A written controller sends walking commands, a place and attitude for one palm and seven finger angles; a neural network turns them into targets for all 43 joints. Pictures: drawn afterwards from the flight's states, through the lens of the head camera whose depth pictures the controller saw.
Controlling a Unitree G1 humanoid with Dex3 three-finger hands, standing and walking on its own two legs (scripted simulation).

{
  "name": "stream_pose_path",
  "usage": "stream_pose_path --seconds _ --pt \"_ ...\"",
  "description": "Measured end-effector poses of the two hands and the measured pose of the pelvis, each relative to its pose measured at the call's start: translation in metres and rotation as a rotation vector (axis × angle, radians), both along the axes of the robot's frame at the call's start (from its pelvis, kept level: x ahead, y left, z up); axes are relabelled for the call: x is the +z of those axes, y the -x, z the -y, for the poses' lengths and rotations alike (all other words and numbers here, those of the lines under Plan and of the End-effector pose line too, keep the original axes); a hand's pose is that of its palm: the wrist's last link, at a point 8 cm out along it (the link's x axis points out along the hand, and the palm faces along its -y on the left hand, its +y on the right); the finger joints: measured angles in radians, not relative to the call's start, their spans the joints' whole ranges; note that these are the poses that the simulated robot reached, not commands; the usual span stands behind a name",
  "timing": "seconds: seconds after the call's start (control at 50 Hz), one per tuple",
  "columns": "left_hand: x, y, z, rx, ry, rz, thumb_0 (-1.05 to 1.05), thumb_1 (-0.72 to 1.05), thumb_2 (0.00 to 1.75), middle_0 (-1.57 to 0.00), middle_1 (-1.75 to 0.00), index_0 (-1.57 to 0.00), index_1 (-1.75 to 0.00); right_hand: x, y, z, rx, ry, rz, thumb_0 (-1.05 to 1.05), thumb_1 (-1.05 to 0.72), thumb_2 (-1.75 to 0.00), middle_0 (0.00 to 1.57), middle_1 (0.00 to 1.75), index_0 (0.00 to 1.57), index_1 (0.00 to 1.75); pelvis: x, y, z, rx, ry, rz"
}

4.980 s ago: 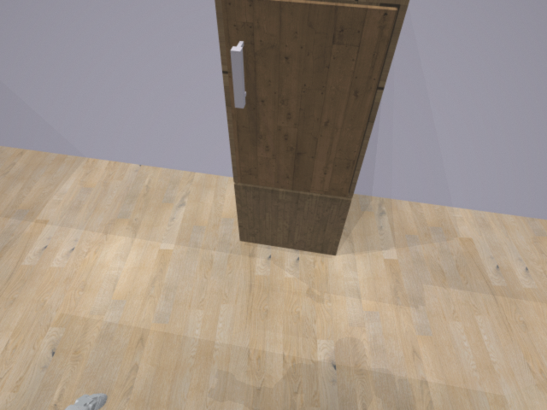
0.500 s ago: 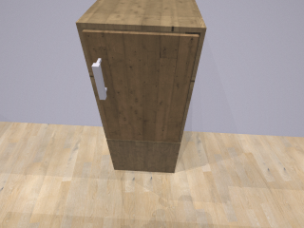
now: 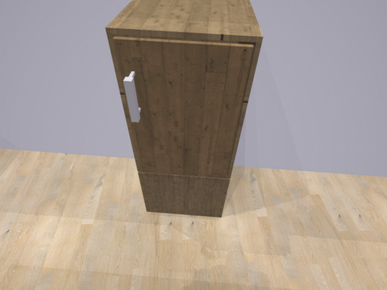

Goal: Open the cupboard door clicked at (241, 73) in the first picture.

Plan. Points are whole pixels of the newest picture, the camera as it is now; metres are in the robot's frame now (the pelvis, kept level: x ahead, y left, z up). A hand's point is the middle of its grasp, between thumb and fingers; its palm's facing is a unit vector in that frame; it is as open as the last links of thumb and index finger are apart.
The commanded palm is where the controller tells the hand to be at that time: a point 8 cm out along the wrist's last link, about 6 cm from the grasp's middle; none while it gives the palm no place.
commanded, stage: shuffle to correct the standing spot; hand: left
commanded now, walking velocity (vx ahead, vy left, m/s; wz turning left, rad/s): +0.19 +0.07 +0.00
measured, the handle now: (134, 97) +0.65 +0.23 +0.05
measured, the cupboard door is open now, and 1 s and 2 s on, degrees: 0 0 0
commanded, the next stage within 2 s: come to a stop and stand still in 0.48 s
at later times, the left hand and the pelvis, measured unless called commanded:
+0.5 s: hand out of the picture +0.05 +0.18 -0.18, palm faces +0.12 -0.98 -0.16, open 7.4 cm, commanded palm none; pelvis +0.07 +0.03 -0.01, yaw +1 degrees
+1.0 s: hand (91, 278) +0.19 +0.27 -0.17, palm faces +0.01 -0.96 -0.27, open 7.4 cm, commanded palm none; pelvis +0.12 +0.07 -0.01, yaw -2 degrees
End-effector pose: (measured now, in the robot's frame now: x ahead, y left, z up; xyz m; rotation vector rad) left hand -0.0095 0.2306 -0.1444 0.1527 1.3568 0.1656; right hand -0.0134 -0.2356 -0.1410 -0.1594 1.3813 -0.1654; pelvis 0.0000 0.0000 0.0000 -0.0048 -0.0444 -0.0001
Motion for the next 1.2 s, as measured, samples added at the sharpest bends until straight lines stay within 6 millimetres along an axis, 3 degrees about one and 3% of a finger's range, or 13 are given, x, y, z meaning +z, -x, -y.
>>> stream_pose_path --seconds 0.14,0.28,0.34,0.46,0.56,0.64,0.74,0.86,0.98,1.08,1.2 --pt "-0.008 0.032 0.007 0.057 0.046 -0.095 0.01 0.91 0.89 -0.2 -0.3 -0.2 -0.3 -0.005 0.035 -0.023 -0.042 -0.022 -0.108 0.01 -0.91 -0.89 0.2 0.3 0.2 0.3 -0.005 -0.008 -0.01 0.001 0.008 -0.004" --pt "-0.013 0.033 0.003 0.079 0.07 -0.147 0.01 0.91 0.89 -0.2 -0.3 -0.2 -0.3 -0.007 0.036 -0.048 -0.076 -0.036 -0.137 0.01 -0.91 -0.89 0.2 0.3 0.2 0.3 -0.009 -0.026 -0.024 -0.005 0.005 -0.011" --pt "-0.011 0.016 0.002 0.057 0.067 -0.147 0.01 0.91 0.89 -0.2 -0.3 -0.2 -0.3 -0.009 0.027 -0.056 -0.099 -0.05 -0.125 0.0 -0.91 -0.89 0.2 0.3 0.2 0.3 -0.009 -0.037 -0.025 -0.025 -0.002 -0.013" --pt "-0.009 -0.039 0.002 0.057 0.047 -0.029 0.01 0.91 0.89 -0.2 -0.3 -0.2 -0.3 -0.018 -0.004 -0.063 -0.087 -0.085 -0.122 0.0 -0.9 -0.89 0.2 0.3 0.2 0.3 -0.011 -0.061 -0.024 -0.009 0.009 -0.019" --pt "-0.005 -0.059 -0.007 0.106 0.049 0.013 0.01 0.91 0.89 -0.2 -0.3 -0.2 -0.3 -0.011 -0.075 -0.064 -0.017 -0.07 -0.04 0.01 -0.91 -0.89 0.2 0.3 0.2 0.3 -0.006 -0.08 -0.038 0.023 0.021 -0.028" --pt "-0.014 -0.07 -0.024 0.106 0.077 -0.031 0.01 0.91 0.89 -0.2 -0.3 -0.2 -0.3 -0.003 -0.128 -0.058 0.016 0.006 0.054 0.03 -0.94 -0.89 0.2 0.3 0.2 0.3 -0.009 -0.1 -0.057 0.025 0.02 -0.028" --pt "-0.025 -0.097 -0.054 0.064 0.066 -0.089 0.01 0.91 0.89 -0.2 -0.3 -0.2 -0.3 0.0 -0.165 -0.065 0.014 0.068 0.125 0.02 -0.94 -0.89 0.2 0.3 0.2 0.3 -0.016 -0.121 -0.076 -0.002 0.005 -0.032" --pt "-0.008 -0.15 -0.076 0.005 0.014 -0.021 0.01 0.91 0.89 -0.2 -0.3 -0.2 -0.3 0.002 -0.179 -0.085 -0.008 0.037 0.107 0.01 -0.92 -0.89 0.2 0.3 0.2 0.3 -0.004 -0.129 -0.08 -0.02 0.005 -0.031" --pt "0.004 -0.19 -0.083 -0.043 -0.054 0.085 0.01 0.91 0.9 -0.2 -0.3 -0.2 -0.3 -0.01 -0.177 -0.072 -0.046 0.014 0.096 0.01 -0.92 -0.89 0.2 0.3 0.21 0.3 -0.009 -0.125 -0.069 -0.032 -0.009 -0.022" --pt "0.009 -0.198 -0.074 -0.062 -0.072 0.141 0.01 0.91 0.9 -0.2 -0.3 -0.2 -0.3 -0.018 -0.168 -0.063 -0.068 0.0 0.078 0.01 -0.91 -0.89 0.2 0.3 0.2 0.3 -0.011 -0.116 -0.064 -0.019 0.003 -0.018" --pt "0.009 -0.199 -0.07 -0.092 -0.057 0.212 0.01 0.91 0.89 -0.2 -0.3 -0.2 -0.3 -0.009 -0.162 -0.066 -0.061 -0.001 0.175 0.01 -0.91 -0.89 0.2 0.3 0.2 0.3 -0.013 -0.105 -0.069 -0.026 0.001 -0.007"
